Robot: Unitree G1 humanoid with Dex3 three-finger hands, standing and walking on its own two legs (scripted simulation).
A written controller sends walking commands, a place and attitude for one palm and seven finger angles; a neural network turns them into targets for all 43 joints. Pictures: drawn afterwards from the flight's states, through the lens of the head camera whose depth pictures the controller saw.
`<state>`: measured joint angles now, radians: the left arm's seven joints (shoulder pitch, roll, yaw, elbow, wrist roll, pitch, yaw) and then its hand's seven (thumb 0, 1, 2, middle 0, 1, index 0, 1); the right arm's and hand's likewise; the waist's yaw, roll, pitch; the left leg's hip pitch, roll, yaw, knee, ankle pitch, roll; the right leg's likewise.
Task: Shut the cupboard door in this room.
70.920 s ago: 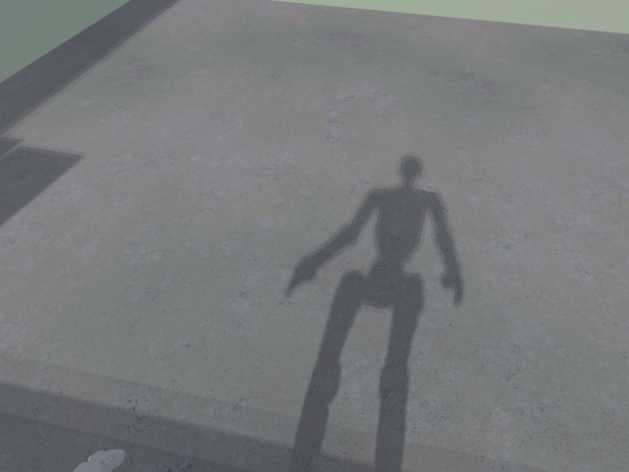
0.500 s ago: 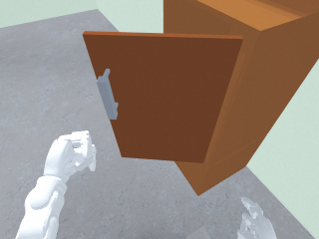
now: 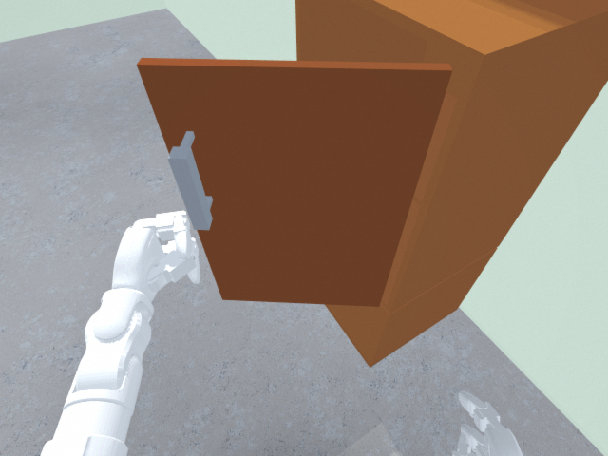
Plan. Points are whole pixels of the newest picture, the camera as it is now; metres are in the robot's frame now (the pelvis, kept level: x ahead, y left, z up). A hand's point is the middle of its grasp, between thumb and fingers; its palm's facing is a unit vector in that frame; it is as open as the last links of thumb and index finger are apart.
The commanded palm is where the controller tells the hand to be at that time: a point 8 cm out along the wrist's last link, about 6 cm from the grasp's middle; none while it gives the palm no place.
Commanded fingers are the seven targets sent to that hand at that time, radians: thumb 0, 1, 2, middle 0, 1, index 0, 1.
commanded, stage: bring the fist close to the handle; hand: left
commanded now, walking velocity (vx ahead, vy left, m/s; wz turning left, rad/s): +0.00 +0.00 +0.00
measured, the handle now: (196, 182) +0.48 +0.19 +0.09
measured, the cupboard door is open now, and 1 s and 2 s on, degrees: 56 54 40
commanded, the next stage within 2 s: push the door shut along its arc in 0.54 s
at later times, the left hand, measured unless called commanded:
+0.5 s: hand (198, 244) +0.36 +0.16 +0.09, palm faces +0.00 -1.00 -0.04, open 3.1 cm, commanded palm +0.34 +0.20 +0.09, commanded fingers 0.00 0.90 0.90 -1.30 -1.50 -1.30 -1.50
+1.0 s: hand (208, 213) +0.41 +0.15 +0.10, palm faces -0.10 -0.99 -0.04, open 3.1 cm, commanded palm +0.40 +0.20 +0.09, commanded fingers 0.00 0.90 0.90 -1.30 -1.50 -1.30 -1.50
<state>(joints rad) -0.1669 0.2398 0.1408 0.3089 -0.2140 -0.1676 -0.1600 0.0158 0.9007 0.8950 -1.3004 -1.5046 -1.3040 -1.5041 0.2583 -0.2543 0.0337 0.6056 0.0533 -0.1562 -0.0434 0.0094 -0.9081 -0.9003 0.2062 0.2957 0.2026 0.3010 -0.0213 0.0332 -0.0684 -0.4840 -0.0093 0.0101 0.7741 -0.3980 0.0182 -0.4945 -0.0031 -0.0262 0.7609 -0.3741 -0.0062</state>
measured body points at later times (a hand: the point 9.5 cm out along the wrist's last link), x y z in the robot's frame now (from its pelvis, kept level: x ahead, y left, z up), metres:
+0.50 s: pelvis +0.00 -0.01 +0.00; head +0.03 -0.02 +0.45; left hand +0.36 +0.21 +0.09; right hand +0.12 -0.26 -0.10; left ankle +0.00 +0.11 -0.71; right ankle +0.01 -0.12 -0.71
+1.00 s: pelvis +0.00 +0.00 +0.00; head +0.04 -0.01 +0.45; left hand +0.41 +0.21 +0.10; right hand +0.10 -0.26 -0.11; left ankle +0.00 +0.11 -0.71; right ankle +0.01 -0.12 -0.71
